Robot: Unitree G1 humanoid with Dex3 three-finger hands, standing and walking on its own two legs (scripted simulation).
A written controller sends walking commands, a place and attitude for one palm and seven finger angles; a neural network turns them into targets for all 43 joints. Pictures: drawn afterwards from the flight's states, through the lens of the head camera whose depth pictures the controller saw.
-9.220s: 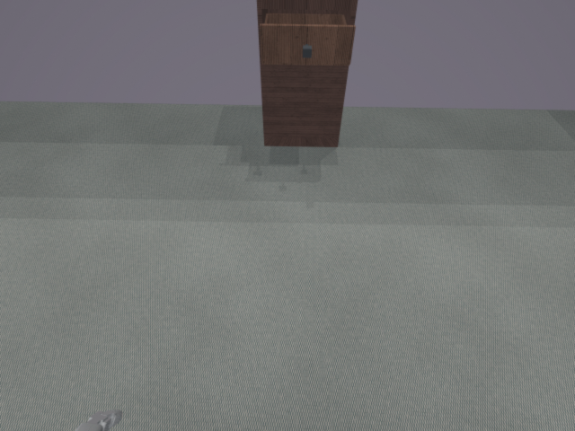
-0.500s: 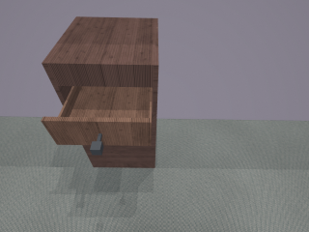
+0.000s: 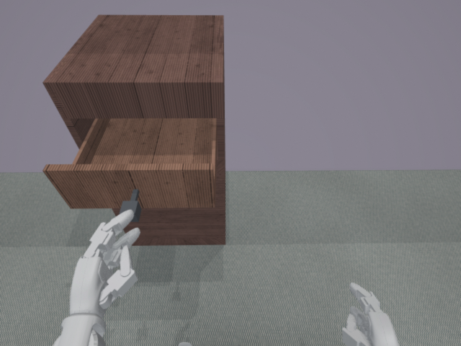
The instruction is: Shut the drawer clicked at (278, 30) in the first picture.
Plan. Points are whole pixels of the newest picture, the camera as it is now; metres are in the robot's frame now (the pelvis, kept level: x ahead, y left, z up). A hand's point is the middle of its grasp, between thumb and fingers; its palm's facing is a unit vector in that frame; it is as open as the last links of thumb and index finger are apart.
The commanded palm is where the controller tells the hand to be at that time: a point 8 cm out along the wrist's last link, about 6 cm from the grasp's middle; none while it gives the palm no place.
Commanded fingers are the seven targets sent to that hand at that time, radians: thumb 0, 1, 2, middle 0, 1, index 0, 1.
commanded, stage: raise the hand and make a fist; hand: left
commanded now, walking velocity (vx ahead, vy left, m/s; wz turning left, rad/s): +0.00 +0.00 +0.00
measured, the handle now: (132, 204) +0.44 +0.26 -0.08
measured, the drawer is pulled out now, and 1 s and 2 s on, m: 0.19 0.19 0.19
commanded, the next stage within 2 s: bring the fist close to the handle in 1.62 s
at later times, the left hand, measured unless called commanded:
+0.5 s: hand (136, 295) +0.21 +0.17 -0.01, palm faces -0.06 -1.00 -0.01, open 4.1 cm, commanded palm +0.17 +0.24 +0.00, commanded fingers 0.00 0.90 0.90 -1.00 -1.17 -1.00 -1.17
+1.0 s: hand (119, 272) +0.24 +0.20 +0.03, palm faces +0.04 -1.00 -0.03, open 3.1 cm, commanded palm +0.21 +0.25 +0.02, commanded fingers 0.00 0.90 0.90 -1.40 -1.60 -1.40 -1.60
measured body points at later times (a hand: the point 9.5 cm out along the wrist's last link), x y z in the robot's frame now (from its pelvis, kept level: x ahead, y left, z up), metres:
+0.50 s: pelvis -0.02 -0.02 -0.06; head +0.04 -0.03 +0.39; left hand +0.21 +0.23 -0.01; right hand +0.14 -0.25 -0.16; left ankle +0.06 +0.13 -0.70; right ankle -0.03 -0.12 -0.70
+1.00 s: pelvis -0.01 +0.02 -0.04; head +0.04 +0.04 +0.41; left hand +0.23 +0.25 +0.03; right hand +0.18 -0.21 -0.11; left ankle +0.06 +0.14 -0.70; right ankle -0.03 -0.12 -0.70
